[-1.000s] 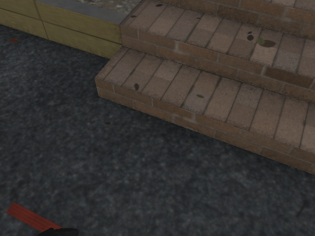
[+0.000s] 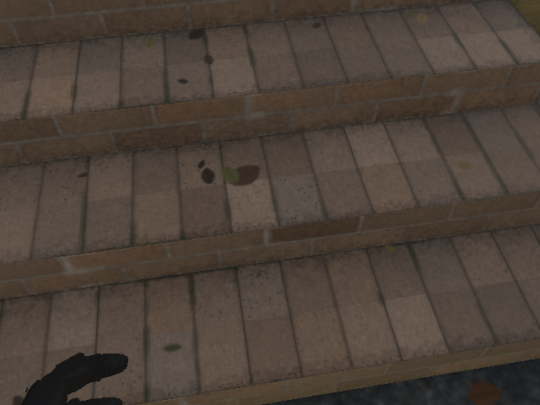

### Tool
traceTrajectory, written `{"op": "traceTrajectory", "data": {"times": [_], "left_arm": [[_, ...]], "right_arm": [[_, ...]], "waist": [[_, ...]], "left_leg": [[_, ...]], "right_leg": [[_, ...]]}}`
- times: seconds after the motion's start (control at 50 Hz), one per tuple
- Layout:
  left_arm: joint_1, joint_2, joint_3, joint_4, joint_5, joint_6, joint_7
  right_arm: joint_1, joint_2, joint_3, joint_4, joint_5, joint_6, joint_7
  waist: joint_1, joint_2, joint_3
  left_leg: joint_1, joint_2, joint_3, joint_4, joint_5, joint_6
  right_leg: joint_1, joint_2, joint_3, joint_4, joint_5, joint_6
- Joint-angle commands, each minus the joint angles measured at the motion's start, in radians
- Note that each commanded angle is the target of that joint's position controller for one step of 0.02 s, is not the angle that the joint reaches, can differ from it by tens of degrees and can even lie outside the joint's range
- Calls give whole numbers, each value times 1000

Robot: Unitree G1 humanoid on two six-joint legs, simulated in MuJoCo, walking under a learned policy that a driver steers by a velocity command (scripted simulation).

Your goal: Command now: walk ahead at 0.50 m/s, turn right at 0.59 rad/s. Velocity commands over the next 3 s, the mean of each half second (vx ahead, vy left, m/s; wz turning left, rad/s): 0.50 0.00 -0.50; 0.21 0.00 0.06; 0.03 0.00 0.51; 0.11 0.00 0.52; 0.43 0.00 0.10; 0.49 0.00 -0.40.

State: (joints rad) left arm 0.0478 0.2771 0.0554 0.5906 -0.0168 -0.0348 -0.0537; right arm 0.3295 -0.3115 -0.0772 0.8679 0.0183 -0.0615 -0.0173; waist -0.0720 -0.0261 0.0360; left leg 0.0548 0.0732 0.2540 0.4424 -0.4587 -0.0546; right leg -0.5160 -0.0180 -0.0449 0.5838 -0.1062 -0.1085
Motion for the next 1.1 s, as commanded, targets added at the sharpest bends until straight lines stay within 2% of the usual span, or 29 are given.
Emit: {"op": "traceTrajectory", "data": {"times": [0.02, 0.04, 0.06, 0.1, 0.2, 0.26, 0.34, 0.38, 0.44, 0.46, 0.48, 0.5, 0.52, 0.54, 0.58, 0.62, 0.66, 0.8, 0.86, 0.88, 0.9, 0.92, 0.94, 0.96, 0.98, 1.0, 1.04, 1.06, 1.1], "left_arm": [[349, 339, 117, 27, -5, 0, 36], [385, 297, 99, -10, 3, -17, 33], [359, 236, 80, 1, 11, -30, 29], [222, 179, 61, -15, 3, -35, 32], [147, 174, 53, -19, 8, -42, 51], [167, 177, 53, -3, 2, -19, 69], [268, 125, 32, 21, 0, -5, 77], [353, 111, 23, 61, -4, 14, 83], [268, 151, 22, 42, 9, 46, 103], [216, 146, 19, 27, 1, 41, 104], [154, 114, 8, 4, 14, 27, 97], [239, -17, -27, 7, 48, -6, 84], [361, 60, -10, 44, 18, -28, 76], [310, 100, 6, 68, -4, -25, 70], [178, 63, -1, 39, 5, -9, 69], [173, 17, -9, 29, 11, 14, 61], [149, -46, -29, 9, 10, 25, 59], [-77, -90, -69, -136, 27, 15, 63], [-161, -121, -84, -206, 22, -6, 43], [-134, -99, -79, -199, 0, 0, 41], [-104, -68, -58, -192, -11, 5, 50], [-48, -28, -36, -173, -12, -2, 58], [66, -16, -17, -150, -6, 1, 67], [227, 75, 24, -109, 11, 17, 87], [274, 110, 30, -72, 29, 18, 105], [264, 73, 12, -72, 77, 4, 126], [184, -14, -4, -25, 53, -12, 140], [149, -67, -15, -4, 36, -20, 136], [45, -94, -23, 18, 29, -21, 126]], "right_arm": [[27, -27, 16, -140, -54, -25, -5], [-23, -72, 22, -154, -28, -67, 12], [-142, -140, 3, -186, 14, -87, 24], [-160, -124, 12, -178, -14, -92, 13], [-141, -77, 18, -194, -48, -45, 10], [-206, -20, 41, -204, -43, -33, 12], [-317, -52, 43, -251, -23, -23, 22], [-443, -20, 53, -299, -36, -42, 29], [-303, -41, 35, -273, -37, -56, 38], [-200, -62, 24, -245, -43, -56, 36], [-9, -111, 6, -198, -51, -51, 27], [87, -185, -3, -160, -62, -39, 21], [129, -172, -20, -131, -48, -29, 20], [89, -124, -12, -134, -54, -20, 16], [4, -26, 18, -131, -50, -6, 10], [-33, 19, 35, -109, -44, 6, 4], [-40, 1, 33, -76, -34, 15, -2], [117, -61, 9, -6, -11, 74, -74], [124, -90, -8, -33, -5, 118, -94], [94, -135, -18, -39, -2, 131, -87], [170, -141, -20, -33, -3, 133, -74], [225, -71, -1, -13, -3, 124, -59], [181, -106, -10, -16, 4, 106, -40], [41, -130, -18, -73, 8, 86, -22], [-35, -51, -2, -105, -3, 73, -1], [-64, -25, -8, -118, 10, 58, 10], [-182, 38, 9, -218, 12, 95, -27], [-152, 41, 17, -220, -12, 114, -36], [-16, 32, 14, -203, -12, 147, -28]], "waist": [[129, -235, -268], [177, -192, -456], [205, -103, -333], [115, 26, -165], [31, 3, -102], [61, -59, -105], [128, -56, -80], [179, -57, -52], [79, -167, -166], [22, -159, -218], [-59, -108, -295], [-9, 228, -301], [4, 223, -290], [-10, 120, -182], [11, 99, -69], [58, 108, -17], [74, 171, 14], [20, 158, -38], [27, 174, -58], [64, 192, -52], [64, 196, -85], [94, 96, -205], [176, 112, -321], [281, 58, -429], [274, -204, -485], [249, -170, -479], [172, -93, -174], [137, -60, -81], [19, -27, 19]], "left_leg": [[-689, -21, -55, 788, 43, 33], [-833, -100, -312, 963, -154, 31], [-931, -43, -355, 962, -41, 49], [-826, 32, -341, 784, 100, 53], [-622, 13, -295, 567, 205, -10], [-548, -45, -258, 414, 344, -34], [-719, -42, -278, 380, 274, -11], [-781, -72, -221, 266, 191, 7], [-476, -130, -180, 9, 261, 54], [-297, -105, -213, -141, 438, 86], [40, 24, -311, -124, 656, 136], [361, 288, -586, 14, 1349, 245], [317, 432, -729, 14, 1327, 400], [255, 376, -657, -6, 1193, 405], [120, 264, -497, -56, 1001, 321], [-55, 215, -409, -120, 904, 282], [-174, 185, -337, -171, 916, 278], [99, 201, -403, -170, 903, 252], [-6, 212, -438, -228, 841, 222], [-139, 161, -381, -257, 849, 214], [-125, 169, -402, -222, 1106, 195], [-141, 123, -357, -52, 1409, 135], [-282, 110, -360, 102, 1397, 74], [-440, 49, -351, 309, 1171, 24], [-586, -89, -374, 758, 52, 10], [-710, -131, -467, 1113, -154, 22], [-865, -90, -373, 1249, -149, 69], [-837, -64, -350, 1239, -111, 75], [-730, -92, -296, 1337, 12, 64]], "right_leg": [[873, -221, 506, -74, 11, -230], [970, -336, 887, -241, -140, -341], [906, -294, 743, -269, -123, -277], [598, -218, 521, -286, 60, -202], [271, -122, 312, -338, 405, -191], [224, -62, 242, -302, 324, -144], [419, -132, 395, -266, 132, -130], [580, -129, 421, -205, 307, -109], [614, -92, 379, -48, 817, -49], [577, -61, 356, 53, 874, -18], [353, -25, 341, 239, 650, 23], [-48, 147, 268, 542, -341, 92], [-205, 157, 268, 754, -527, 142], [-300, 118, 260, 930, -502, 172], [-394, 84, 183, 1039, -464, 190], [-336, 65, 154, 1053, -432, 193], [-311, 52, 80, 1056, -393, 197], [-622, -64, 16, 973, -382, 223], [-380, -58, 9, 612, -273, 200], [-179, 6, -101, 451, -443, 178], [-57, 56, -117, 394, -437, 138], [135, 49, -42, 362, -260, 81], [397, 7, 80, 260, -137, 44], [609, -102, 294, 117, -187, -5], [693, -310, 581, -34, -15, -112], [639, -402, 598, -5, 197, -135], [391, -359, 353, -32, 188, -30], [289, -323, 262, -47, 160, 4], [90, -292, 133, -48, 34, 15]]}}
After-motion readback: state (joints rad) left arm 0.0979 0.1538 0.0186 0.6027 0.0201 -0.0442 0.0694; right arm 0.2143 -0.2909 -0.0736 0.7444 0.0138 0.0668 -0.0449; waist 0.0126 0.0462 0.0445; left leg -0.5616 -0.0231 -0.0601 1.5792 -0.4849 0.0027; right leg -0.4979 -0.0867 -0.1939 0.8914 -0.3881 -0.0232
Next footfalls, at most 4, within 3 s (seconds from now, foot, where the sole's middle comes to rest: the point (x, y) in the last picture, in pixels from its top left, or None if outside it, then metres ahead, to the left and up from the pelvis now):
0.48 left None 0.34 0.09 -0.76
0.88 right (377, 362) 0.48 -0.23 -0.62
1.38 left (259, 335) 0.56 0.02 -0.62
1.84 right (341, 312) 0.60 -0.17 -0.62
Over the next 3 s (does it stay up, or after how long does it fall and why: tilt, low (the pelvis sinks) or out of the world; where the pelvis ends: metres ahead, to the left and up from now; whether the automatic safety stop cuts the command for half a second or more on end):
stays up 1.01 0.21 0.33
